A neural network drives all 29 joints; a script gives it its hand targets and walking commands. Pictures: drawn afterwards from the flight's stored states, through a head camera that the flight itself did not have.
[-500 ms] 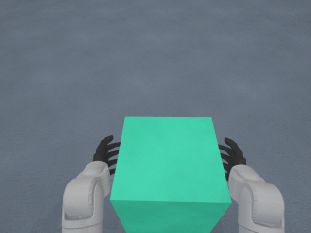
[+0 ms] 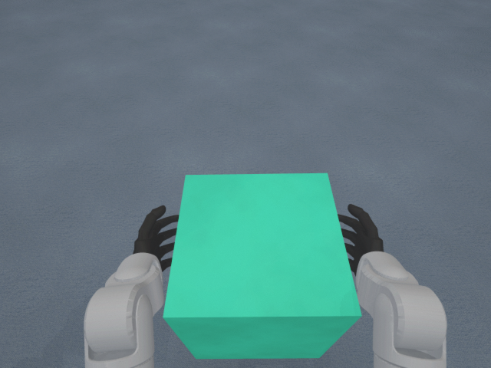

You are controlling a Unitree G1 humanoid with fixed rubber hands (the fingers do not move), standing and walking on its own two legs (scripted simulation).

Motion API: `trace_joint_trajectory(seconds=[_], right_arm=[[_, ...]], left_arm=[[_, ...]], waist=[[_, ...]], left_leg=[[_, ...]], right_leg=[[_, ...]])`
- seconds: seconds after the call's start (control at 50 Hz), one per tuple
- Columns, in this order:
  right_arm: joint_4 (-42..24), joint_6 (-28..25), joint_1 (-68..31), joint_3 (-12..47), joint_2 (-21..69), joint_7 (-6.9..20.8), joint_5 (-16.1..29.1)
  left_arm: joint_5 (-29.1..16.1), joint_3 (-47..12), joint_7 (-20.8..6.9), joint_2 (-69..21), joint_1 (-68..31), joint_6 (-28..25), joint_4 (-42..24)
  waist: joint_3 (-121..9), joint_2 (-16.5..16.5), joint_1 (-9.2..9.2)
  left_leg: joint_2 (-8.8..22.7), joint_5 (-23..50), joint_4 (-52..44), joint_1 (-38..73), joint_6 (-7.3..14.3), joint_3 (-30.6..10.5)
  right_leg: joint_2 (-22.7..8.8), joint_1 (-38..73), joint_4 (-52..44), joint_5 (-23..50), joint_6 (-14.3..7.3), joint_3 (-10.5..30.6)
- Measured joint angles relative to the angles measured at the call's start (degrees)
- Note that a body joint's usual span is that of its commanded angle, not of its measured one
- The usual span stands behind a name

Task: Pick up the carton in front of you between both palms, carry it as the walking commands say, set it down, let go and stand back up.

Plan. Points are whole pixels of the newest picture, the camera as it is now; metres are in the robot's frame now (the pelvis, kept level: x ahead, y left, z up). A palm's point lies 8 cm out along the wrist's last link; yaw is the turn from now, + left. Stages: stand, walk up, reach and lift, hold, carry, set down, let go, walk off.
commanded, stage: carry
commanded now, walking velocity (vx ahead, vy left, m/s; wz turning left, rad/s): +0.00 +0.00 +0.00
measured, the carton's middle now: (256, 272) +0.27 +0.00 +0.02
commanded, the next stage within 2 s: none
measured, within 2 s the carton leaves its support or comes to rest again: neither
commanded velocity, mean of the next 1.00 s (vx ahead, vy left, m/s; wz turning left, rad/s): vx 0.00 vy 0.00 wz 0.00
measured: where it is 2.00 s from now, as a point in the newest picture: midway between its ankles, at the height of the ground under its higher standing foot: outside the picture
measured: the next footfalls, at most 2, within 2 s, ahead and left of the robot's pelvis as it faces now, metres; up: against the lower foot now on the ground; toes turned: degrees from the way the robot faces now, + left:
right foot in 0.28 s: +0.20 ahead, -0.13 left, +0.00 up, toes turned +11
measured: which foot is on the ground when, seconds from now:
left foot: down 0.00-1.00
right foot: up 0.00-0.26, down 0.28-1.00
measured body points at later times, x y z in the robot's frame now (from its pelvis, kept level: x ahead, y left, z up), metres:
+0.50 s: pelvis +0.17 -0.02 +0.01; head +0.15 -0.03 +0.46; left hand +0.43 +0.13 +0.11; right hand +0.44 -0.17 +0.10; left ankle +0.11 +0.08 -0.72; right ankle +0.16 -0.13 -0.72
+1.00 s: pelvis +0.17 -0.03 +0.01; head +0.14 -0.03 +0.46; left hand +0.42 +0.13 +0.11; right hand +0.43 -0.18 +0.11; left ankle +0.11 +0.08 -0.72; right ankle +0.16 -0.13 -0.72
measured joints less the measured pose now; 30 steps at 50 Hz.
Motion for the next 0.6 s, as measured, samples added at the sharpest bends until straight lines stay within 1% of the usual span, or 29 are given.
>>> trace_joint_trajectory(seconds=[0.02,0.04,0.06,0.08,0.12,0.18,0.22,0.26,0.28,0.3,0.34,0.42,0.5,0.6], right_arm=[[0.39,0.08,-0.27,-0.3,0.04,0.0,0.09],[0.42,0.07,-0.18,-0.55,0.06,0.0,0.2],[0.21,-0.05,0.1,-0.77,0.06,0.0,0.31],[-0.16,-0.25,0.42,-0.99,0.04,0.0,0.43],[-0.99,-0.87,0.92,-1.36,0.0,0.0,0.69],[-1.93,-1.74,1.31,-1.52,-0.03,0.04,1.01],[-2.16,-1.82,1.43,-1.42,-0.03,0.06,1.12],[-1.93,-1.49,1.54,-1.21,-0.05,0.11,1.06],[-1.55,-1.24,1.52,-1.09,-0.06,0.14,0.95],[-0.72,-0.89,1.39,-1.21,-0.08,0.21,0.83],[0.85,0.2,1.32,-1.46,-0.08,0.25,0.4],[3.02,1.36,0.54,-1.7,-0.06,0.26,-0.54],[3.67,1.29,-0.43,-1.91,0.0,0.26,-0.8],[3.33,0.78,-0.56,-1.77,0.03,0.26,-0.63]], left_arm=[[0.15,0.06,0.0,-0.03,-0.42,0.26,0.36],[0.27,-0.09,0.0,-0.05,-0.64,0.36,0.58],[0.36,-0.35,0.0,-0.06,-0.76,0.32,0.71],[0.42,-0.66,0.0,-0.08,-0.88,0.16,0.77],[0.5,-1.21,0.0,-0.12,-1.13,-0.41,0.68],[0.58,-1.67,0.01,-0.14,-1.11,-1.12,0.01],[0.67,-1.78,0.01,-0.12,-0.85,-1.1,-0.49],[0.76,-1.73,0.01,-0.1,-0.54,-0.65,-0.63],[0.8,-1.62,0.01,-0.1,-0.41,-0.33,-0.45],[0.9,-1.66,0.01,-0.09,-0.15,-0.27,0.36],[0.91,-1.58,0.0,-0.08,-0.08,0.19,2.46],[0.48,-0.75,0.0,-0.11,-0.97,0.53,5.61],[0.24,-0.25,0.0,-0.16,-1.53,-0.04,6.37],[0.2,-0.28,-0.01,-0.14,-1.17,-0.62,5.59]], waist=[[0.92,0.1,0.0],[1.63,0.18,0.04],[2.16,0.27,0.07],[2.55,0.41,0.06],[2.89,0.61,0.02],[2.38,0.51,0.02],[1.48,0.41,0.12],[0.09,0.08,0.35],[-0.86,-0.26,0.44],[-1.83,0.51,0.56],[-3.53,2.39,0.51],[-5.06,4.08,0.36],[-4.89,4.16,0.27],[-4.3,3.49,0.39]], left_leg=[[0.19,0.22,-1.34,1.23,-0.79,-0.03],[0.2,0.48,-3.18,2.66,-0.93,-0.04],[0.13,0.82,-5.24,4.18,-0.93,-0.09],[0.06,1.15,-7.2,5.64,-0.98,-0.21],[-0.02,1.4,-10.01,8.05,-1.22,-0.59],[-0.08,0.01,-10.89,10.38,-1.77,-1.17],[-0.11,-1.89,-9.79,11.5,-2.32,-1.48],[-0.39,-4.54,-7.53,12.49,-3.06,-1.6],[-0.75,-6.12,-6.01,12.85,-3.47,-1.57],[-0.34,-7.7,-4.54,13.08,-3.91,-1.77],[0.52,-8.49,-3.7,14.1,-4.65,-2.34],[1.47,-11.9,-2.32,14.97,-5.76,-3.14],[2.14,-13.17,-1.14,14.74,-6.66,-3.67],[2.53,-13.95,-0.45,14.55,-7.28,-4.03]], right_leg=[[0.79,-4.16,6.07,0.05,-0.35,0.92],[1.15,-7.57,8.8,0.9,-0.71,1.21],[1.14,-10.13,8.38,2.23,-0.94,1.12],[1.0,-11.92,5.7,3.49,-1.03,0.89],[0.77,-13.86,-2.59,4.76,-1.01,0.61],[0.37,-14.58,-14.37,7.41,-0.91,0.03],[-0.06,-13.97,-20.27,12.27,-0.76,-1.16],[-0.68,-11.85,-26.45,19.9,-0.49,-2.53],[-1.24,-10.56,-28.26,21.73,-0.6,-2.96],[-1.07,-9.94,-27.8,20.6,-1.13,-3.31],[-0.43,-9.06,-26.19,17.66,-1.86,-3.88],[0.27,-7.92,-24.99,14.62,-2.22,-4.64],[0.7,-7.96,-23.83,12.95,-2.6,-5.13],[0.89,-8.27,-22.62,11.63,-2.95,-5.46]])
